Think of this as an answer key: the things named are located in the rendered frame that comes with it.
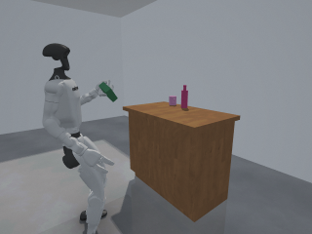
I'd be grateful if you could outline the left robot forearm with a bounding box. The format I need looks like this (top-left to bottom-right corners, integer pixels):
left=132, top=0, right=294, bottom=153
left=80, top=88, right=98, bottom=105

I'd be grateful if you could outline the right robot forearm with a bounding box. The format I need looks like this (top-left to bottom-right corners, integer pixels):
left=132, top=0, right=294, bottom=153
left=44, top=118, right=88, bottom=157

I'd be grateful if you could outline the robot right thigh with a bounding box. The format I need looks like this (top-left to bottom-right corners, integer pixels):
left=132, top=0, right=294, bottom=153
left=62, top=148, right=104, bottom=203

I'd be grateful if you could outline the robot left hand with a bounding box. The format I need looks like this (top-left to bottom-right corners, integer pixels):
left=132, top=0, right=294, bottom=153
left=95, top=79, right=114, bottom=97

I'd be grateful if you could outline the robot head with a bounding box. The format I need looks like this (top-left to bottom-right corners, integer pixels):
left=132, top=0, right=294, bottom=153
left=42, top=43, right=71, bottom=81

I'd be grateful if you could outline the robot right hand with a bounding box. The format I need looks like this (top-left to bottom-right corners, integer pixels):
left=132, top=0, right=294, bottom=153
left=82, top=148, right=115, bottom=174

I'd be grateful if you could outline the table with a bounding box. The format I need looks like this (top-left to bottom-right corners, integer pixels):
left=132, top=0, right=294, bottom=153
left=123, top=101, right=241, bottom=222

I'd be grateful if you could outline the sponge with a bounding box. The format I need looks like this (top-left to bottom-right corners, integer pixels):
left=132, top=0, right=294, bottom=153
left=98, top=82, right=117, bottom=102

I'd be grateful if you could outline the robot right upper arm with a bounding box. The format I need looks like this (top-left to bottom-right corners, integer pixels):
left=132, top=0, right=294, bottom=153
left=42, top=80, right=64, bottom=129

